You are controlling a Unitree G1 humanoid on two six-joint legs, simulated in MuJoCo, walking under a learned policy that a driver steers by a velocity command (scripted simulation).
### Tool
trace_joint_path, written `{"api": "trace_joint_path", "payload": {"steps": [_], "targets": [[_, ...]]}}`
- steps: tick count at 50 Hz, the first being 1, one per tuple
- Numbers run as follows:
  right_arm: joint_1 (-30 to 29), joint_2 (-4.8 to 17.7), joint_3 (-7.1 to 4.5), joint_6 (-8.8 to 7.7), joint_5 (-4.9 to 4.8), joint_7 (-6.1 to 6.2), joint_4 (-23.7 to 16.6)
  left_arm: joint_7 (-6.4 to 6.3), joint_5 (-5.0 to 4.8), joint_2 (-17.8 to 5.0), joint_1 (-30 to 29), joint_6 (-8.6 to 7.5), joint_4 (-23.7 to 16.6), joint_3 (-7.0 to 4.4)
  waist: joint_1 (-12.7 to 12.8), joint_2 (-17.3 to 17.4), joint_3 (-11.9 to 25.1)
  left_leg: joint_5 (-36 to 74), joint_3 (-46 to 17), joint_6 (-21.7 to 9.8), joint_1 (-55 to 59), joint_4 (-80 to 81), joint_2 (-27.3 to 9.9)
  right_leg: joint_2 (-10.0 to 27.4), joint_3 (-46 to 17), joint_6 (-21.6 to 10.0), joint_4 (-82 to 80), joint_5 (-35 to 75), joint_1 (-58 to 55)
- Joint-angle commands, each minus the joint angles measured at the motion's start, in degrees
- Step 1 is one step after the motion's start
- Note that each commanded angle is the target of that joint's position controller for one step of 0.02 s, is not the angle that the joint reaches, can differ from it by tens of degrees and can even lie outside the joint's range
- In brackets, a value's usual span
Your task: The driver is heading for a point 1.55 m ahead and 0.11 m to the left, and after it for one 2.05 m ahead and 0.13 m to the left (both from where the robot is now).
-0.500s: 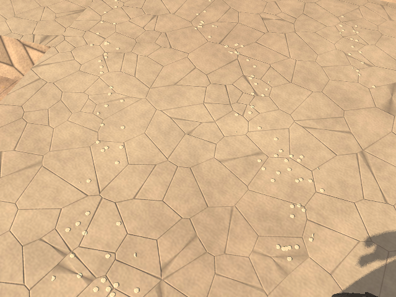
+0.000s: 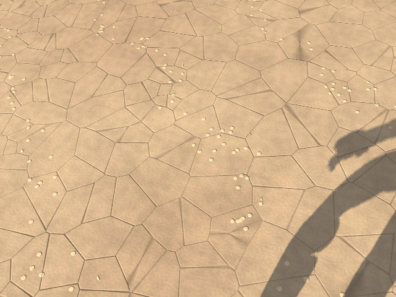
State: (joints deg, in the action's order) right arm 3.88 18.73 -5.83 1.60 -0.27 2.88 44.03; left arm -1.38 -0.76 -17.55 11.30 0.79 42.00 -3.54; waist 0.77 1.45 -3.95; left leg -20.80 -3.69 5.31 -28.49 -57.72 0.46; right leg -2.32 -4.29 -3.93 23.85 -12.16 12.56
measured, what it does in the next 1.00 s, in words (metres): steps on the spot: left foot, then right foot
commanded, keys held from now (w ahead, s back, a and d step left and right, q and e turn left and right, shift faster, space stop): e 0.22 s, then no key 0.12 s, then q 0.56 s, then w+q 0.10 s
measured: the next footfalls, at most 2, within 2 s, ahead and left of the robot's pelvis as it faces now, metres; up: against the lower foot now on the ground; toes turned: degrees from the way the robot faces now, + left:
left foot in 0.28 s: +0.08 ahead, +0.15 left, +0.00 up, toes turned -16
right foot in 0.58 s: +0.01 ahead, -0.10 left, +0.00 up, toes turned -4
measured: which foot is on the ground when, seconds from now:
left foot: up 0.00-0.26, down 0.28-0.60, up 0.62-0.90, down 0.92-1.00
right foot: down 0.00-0.28, up 0.30-0.56, down 0.58-0.92, up 0.94-1.00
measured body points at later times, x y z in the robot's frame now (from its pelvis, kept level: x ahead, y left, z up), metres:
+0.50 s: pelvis +0.01 +0.04 -0.01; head +0.05 +0.05 +0.44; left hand +0.22 +0.29 -0.12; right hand +0.08 -0.25 -0.12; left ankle +0.05 +0.16 -0.75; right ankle -0.04 -0.10 -0.72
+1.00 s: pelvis +0.01 +0.07 -0.02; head +0.05 +0.10 +0.43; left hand +0.13 +0.37 -0.14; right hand +0.17 -0.21 -0.11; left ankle +0.02 +0.16 -0.75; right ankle -0.04 -0.08 -0.70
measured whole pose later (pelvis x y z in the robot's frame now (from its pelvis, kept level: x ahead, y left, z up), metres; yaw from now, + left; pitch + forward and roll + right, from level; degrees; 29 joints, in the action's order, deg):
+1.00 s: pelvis +0.01 +0.07 -0.02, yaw +5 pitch +1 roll -1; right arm 10.6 18.6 -3.9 0.8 -0.7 -1.3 40.8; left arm -1.2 -0.4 -18.8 8.2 0.6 44.8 -4.5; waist 0.3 -2.1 -3.7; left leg -17.4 0.6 -3.9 -17.6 -34.2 2.0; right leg 2.9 -0.5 1.8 55.2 -31.1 20.2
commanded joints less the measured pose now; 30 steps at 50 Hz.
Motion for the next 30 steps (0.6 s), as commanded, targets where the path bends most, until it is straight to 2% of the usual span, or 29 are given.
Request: {"api": "trace_joint_path", "payload": {"steps": [1, 5, 9, 11, 12, 13, 14, 15, 16, 17, 18, 19, 20, 21, 22, 23, 24, 25, 27, 28, 29, 30], "targets": [[-2.59, 3.51, -0.61, -1.17, -0.08, -0.03, -3.87, -0.69, -0.05, -10.7, -0.15, -0.08, -3.63, -2.86, 0.79, -8.71, 6.99, 1.56, -1.43, 0.96, -4.53, 6.67, -0.08, 13.26, -15.08, -9.05, -4.46, 18.87, -10.84], [-2.4, 3.97, -0.58, -1.95, -0.2, -0.59, -3.8, -0.4, 0.16, -11.47, -1.75, 0.43, -4.36, -3.12, 1.22, -10.06, 5.9, 1.04, -1.92, 0.8, 0.71, 13.68, 0.87, 12.35, -18.65, -9.25, -4.15, 12.79, -5.92], [-0.75, 4.67, -0.67, -3.2, -0.5, -1.53, -3.65, 0.0, -0.04, -11.48, -3.9, 1.01, -5.18, -3.14, 0.94, -10.81, 7.12, -0.05, -2.08, -0.32, 5.85, 20.27, 2.01, 11.81, -23.19, -8.94, -1.57, 17.64, -5.3], [1.71, 4.87, -0.78, -3.82, -0.59, -2.11, -3.1, -0.08, -0.53, -11.13, -5.42, 1.35, -5.69, -2.98, -0.46, -10.82, 8.01, 2.93, -1.77, -1.27, 9.9, 27.48, 2.33, 10.73, -25.09, -7.7, 0.7, 20.32, -5.43], [4.36, 4.88, -0.87, -4.08, -0.56, -2.41, -2.16, -0.34, -0.8, -10.5, -6.61, 1.62, -5.99, -2.68, -2.08, -10.51, 8.63, 9.03, -0.75, -2.08, 13.88, 34.24, 1.9, 9.47, -24.26, -6.02, 2.47, 19.06, -4.79], [5.69, 6.04, -1.11, -4.18, -0.12, -2.48, -1.64, -0.64, -0.73, -9.09, -5.53, 1.7, -5.96, -2.21, -2.12, -8.72, 9.2, 16.78, -2.32, -3.53, 19.26, 38.84, -1.23, 7.25, -22.52, -3.37, 4.85, 13.14, -1.99], [5.29, 9.48, -1.49, -3.91, 0.95, -2.22, -2.44, -0.54, 0.41, -5.89, -1.81, 1.54, -5.58, -1.25, 0.38, 2.51, 11.1, 25.81, -13.31, -7.68, 25.26, 40.38, -12.2, 1.42, -15.34, 0.04, 15.06, -2.95, 3.45], [4.32, 11.69, -1.62, -3.54, 2.7, -2.32, -2.4, -0.68, -0.08, -6.81, -1.27, 1.14, -6.64, -1.67, 1.81, 13.47, 7.44, 34.81, -25.33, -18.13, 24.3, 40.64, -20.27, -6.98, -7.54, 3.21, 24.36, -26.01, 14.41], [3.33, 8.92, -0.83, -3.81, 2.28, -2.36, -3.24, -0.8, 0.75, -11.13, 0.44, 0.79, -5.55, -2.8, 1.17, 10.0, 7.6, 32.3, -26.99, -22.94, 21.62, 40.82, -23.64, -3.31, -7.67, 5.57, 36.34, -27.21, 15.39], [1.3, 6.55, -0.04, -3.9, 1.55, -2.2, -3.71, -0.7, 0.19, -12.74, 0.33, 0.88, -4.35, -3.68, 1.48, 6.94, 6.25, 29.01, -21.53, -21.36, 20.29, 40.3, -20.23, -2.43, -7.66, 6.38, 40.82, -23.24, 15.52], [-0.01, 5.25, 0.48, -3.87, 0.87, -2.18, -3.59, -0.94, 0.34, -10.88, 0.33, 1.29, -3.13, -3.42, 1.69, 5.17, 5.49, 24.5, -17.06, -18.55, 19.64, 39.86, -16.06, -2.1, -7.81, 7.4, 41.09, -20.05, 15.0], [-0.61, 3.69, 1.24, -3.96, 0.24, -2.24, -3.2, -1.12, 0.73, -8.84, -0.08, 1.62, -2.82, -2.85, 1.4, 5.31, 4.97, 23.29, -15.23, -17.28, 19.6, 39.66, -14.21, -1.6, -8.58, 8.22, 39.6, -17.37, 14.64], [-0.74, 2.19, 2.13, -3.97, 0.22, -2.34, -2.47, -0.92, 0.91, -6.04, -0.07, 1.72, -2.43, -1.93, 1.67, 5.7, 5.02, 24.63, -12.8, -16.68, 18.59, 39.65, -12.22, -0.77, -7.92, 8.93, 35.44, -15.51, 11.75], [-0.68, 1.79, 2.53, -3.85, 0.34, -2.52, -1.72, -0.59, 1.18, -4.12, -0.33, 1.6, -2.4, -1.11, 1.88, 6.88, 5.28, 25.21, -10.61, -16.07, 18.56, 39.87, -10.34, 0.88, -4.5, 9.57, 28.8, -14.37, 9.01], [-0.24, 2.95, 2.25, -3.44, 0.22, -2.54, -1.3, -0.37, 1.36, -2.86, -1.74, 1.23, -2.7, -0.51, 0.99, 8.32, 5.35, 26.64, -9.58, -15.65, 19.1, 39.26, -8.98, 1.66, -1.16, 9.98, 22.01, -14.28, 6.85], [1.43, 5.09, 1.63, -2.87, 0.09, -2.42, -0.94, -0.32, 1.25, -2.43, -3.99, 0.78, -3.05, -0.24, -0.8, 9.1, 5.19, 27.87, -10.09, -15.72, 19.7, 38.27, -8.48, 1.24, 0.53, 10.08, 16.67, -14.69, 5.22], [3.56, 7.35, 1.01, -2.38, 0.01, -2.3, -0.59, -0.4, 0.7, -3.52, -4.94, 0.48, -2.99, -0.58, -2.06, 9.42, 5.45, 28.59, -11.9, -16.22, 20.94, 37.51, -8.89, 0.26, 1.35, 10.07, 12.87, -13.94, 4.33], [4.39, 8.84, 0.64, -2.05, -0.23, -2.24, -0.53, -0.52, 0.08, -4.83, -4.32, 0.34, -2.48, -1.06, -2.12, 9.48, 5.85, 28.86, -13.93, -16.53, 22.01, 37.06, -9.44, -0.4, 1.63, 9.73, 8.74, -11.19, 3.26], [3.48, 9.67, 0.42, -1.75, -1.38, -2.12, -0.9, -0.75, -0.13, -5.89, -1.39, 0.18, -0.95, -1.6, -0.39, 9.01, 5.86, 28.82, -16.11, -15.62, 21.19, 36.2, -9.16, -1.08, 2.2, 7.76, -3.13, -1.47, -1.64], [4.08, 9.31, 0.51, -1.92, -1.67, -2.01, -0.86, -0.95, 0.12, -7.3, -0.89, 0.12, -0.82, -1.99, -0.34, 7.93, 6.53, 27.87, -16.65, -13.98, 18.53, 35.74, -8.69, 0.44, 0.67, 6.22, -5.03, 2.93, -5.97], [3.9, 8.07, 0.92, -2.42, -1.22, -2.09, -1.19, -1.37, 0.74, -9.25, 0.8, 0.19, -0.99, -2.46, 0.12, 4.78, 8.54, 24.73, -15.31, -11.73, 13.71, 33.55, -7.56, 4.99, -1.73, 4.35, -2.96, 9.43, -12.02], [3.6, 5.43, 1.37, -2.92, -1.23, -2.18, -2.42, -1.38, 1.32, -12.97, 1.06, 0.54, -0.1, -3.54, -1.6, -6.35, 8.92, 15.97, -7.62, -8.55, 8.86, 29.08, -1.94, 9.33, -5.3, 0.24, -0.48, 13.48, -12.3]]}}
